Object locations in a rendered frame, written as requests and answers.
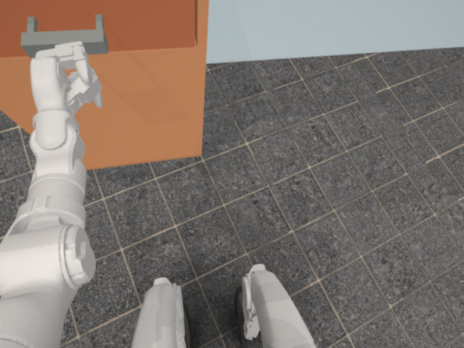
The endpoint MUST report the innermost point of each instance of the left robot upper arm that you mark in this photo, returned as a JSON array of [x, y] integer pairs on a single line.
[[40, 274]]

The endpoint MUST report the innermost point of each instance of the right robot foot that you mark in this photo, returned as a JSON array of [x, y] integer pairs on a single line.
[[239, 313]]

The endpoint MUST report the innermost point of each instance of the robot left thigh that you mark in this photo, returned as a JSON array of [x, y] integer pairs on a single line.
[[161, 308]]

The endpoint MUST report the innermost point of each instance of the robot left forearm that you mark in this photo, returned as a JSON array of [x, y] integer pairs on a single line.
[[58, 185]]

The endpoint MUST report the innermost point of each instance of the drawer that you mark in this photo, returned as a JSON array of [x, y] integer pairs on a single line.
[[128, 24]]

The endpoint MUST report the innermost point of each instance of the cabinet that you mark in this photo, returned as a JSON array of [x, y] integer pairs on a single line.
[[153, 101]]

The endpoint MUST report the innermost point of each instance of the left robot hand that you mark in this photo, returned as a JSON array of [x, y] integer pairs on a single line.
[[50, 84]]

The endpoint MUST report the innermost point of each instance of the handle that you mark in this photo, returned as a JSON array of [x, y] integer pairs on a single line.
[[94, 41]]

